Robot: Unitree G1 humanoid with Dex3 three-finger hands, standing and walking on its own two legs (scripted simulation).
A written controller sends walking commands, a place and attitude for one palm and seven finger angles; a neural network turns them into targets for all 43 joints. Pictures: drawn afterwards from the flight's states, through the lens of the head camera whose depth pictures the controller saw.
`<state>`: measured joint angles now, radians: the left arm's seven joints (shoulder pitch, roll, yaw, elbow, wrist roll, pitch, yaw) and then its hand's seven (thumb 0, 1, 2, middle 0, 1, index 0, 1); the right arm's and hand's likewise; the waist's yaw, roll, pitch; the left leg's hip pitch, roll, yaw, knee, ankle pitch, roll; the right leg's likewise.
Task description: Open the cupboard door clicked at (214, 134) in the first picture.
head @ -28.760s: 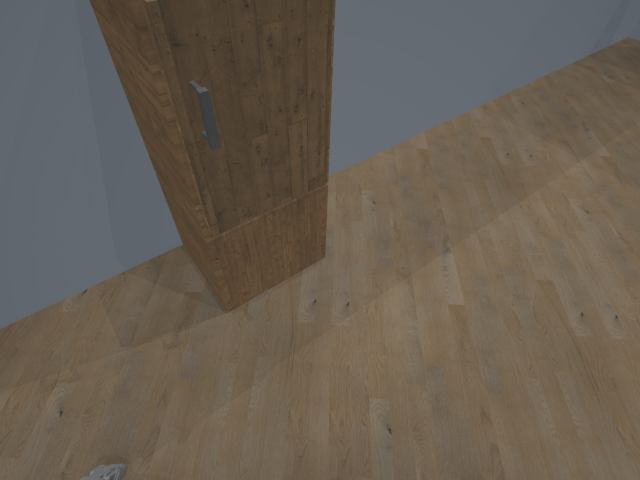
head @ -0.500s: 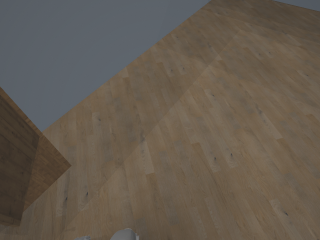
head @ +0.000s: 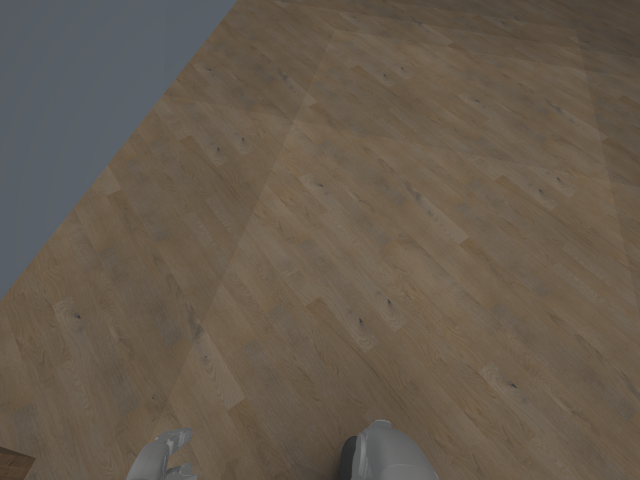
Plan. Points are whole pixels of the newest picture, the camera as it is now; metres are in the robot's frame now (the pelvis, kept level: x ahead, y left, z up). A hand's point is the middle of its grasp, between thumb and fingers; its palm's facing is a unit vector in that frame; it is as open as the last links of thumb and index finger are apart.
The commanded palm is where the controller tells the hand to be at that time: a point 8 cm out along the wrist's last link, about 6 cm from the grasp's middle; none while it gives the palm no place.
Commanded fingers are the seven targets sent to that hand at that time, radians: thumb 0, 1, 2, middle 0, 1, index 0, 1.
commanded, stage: walk to a spot facing it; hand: left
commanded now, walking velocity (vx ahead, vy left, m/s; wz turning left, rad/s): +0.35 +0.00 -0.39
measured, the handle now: out of the picture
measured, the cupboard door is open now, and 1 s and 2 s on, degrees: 46 46 46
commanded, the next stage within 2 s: turn to face it in 0.82 s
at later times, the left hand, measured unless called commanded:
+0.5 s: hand (243, 412) +0.22 +0.12 -0.16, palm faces -0.02 -0.98 -0.21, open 7.3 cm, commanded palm none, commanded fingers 0.00 0.90 0.90 -0.20 -0.30 -0.20 -0.30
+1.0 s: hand (295, 192) +0.65 +0.06 -0.16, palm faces -0.32 -0.91 -0.26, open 7.3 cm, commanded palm none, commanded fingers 0.00 0.90 0.90 -0.20 -0.30 -0.20 -0.30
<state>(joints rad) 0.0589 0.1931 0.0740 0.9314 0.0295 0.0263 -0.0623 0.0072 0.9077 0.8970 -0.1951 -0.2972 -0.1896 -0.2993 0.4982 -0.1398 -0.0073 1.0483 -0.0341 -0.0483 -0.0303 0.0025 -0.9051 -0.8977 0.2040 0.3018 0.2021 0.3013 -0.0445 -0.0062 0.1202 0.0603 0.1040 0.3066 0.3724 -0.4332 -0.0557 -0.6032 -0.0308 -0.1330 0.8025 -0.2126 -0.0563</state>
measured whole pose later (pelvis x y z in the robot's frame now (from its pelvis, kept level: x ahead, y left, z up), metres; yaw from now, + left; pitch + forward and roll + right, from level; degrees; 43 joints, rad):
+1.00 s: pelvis +0.50 -0.12 +0.00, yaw -19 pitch +1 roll +2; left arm 0.15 0.24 0.08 1.01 0.03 0.00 -0.02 0.02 0.94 0.90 -0.20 -0.30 -0.19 -0.30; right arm 0.43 -0.19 -0.04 1.11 -0.03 -0.04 -0.02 0.00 -0.93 -0.90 0.20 0.30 0.20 0.30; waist -0.03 -0.01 0.09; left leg -0.02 0.06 0.25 0.41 -0.38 -0.03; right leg -0.55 -0.09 -0.08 0.72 -0.14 -0.03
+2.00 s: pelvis +0.65 -0.24 +0.01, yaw +16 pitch +1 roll +3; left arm 0.24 0.18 0.04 0.91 0.03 0.01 0.02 0.00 0.90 0.90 -0.20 -0.30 -0.20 -0.30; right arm 0.12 -0.25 -0.09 0.93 -0.01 0.09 0.03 0.01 -0.91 -0.90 0.20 0.30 0.20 0.30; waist 0.00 -0.01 0.09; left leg -0.48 0.02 0.05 1.00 -0.44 -0.06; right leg -0.23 -0.13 -0.19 0.55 -0.33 -0.01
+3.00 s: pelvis +0.68 -0.26 +0.00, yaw +53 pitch +1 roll +1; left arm 0.19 0.25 0.09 0.94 0.02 0.07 0.01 0.01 0.91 0.90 -0.20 -0.30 -0.20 -0.30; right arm 0.12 -0.22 -0.06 0.90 -0.02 0.04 0.01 0.00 -0.91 -0.90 0.20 0.30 0.20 0.30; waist 0.01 -0.05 0.10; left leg -0.34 0.00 0.04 0.61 -0.30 0.00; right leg -0.47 -0.11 -0.06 1.09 -0.50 0.07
